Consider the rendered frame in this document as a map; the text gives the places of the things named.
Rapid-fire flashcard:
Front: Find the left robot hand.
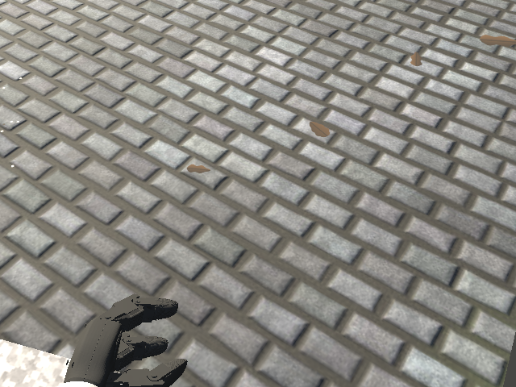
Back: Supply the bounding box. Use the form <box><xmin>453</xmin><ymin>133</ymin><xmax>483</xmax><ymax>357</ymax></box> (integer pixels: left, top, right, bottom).
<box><xmin>64</xmin><ymin>294</ymin><xmax>188</xmax><ymax>387</ymax></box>

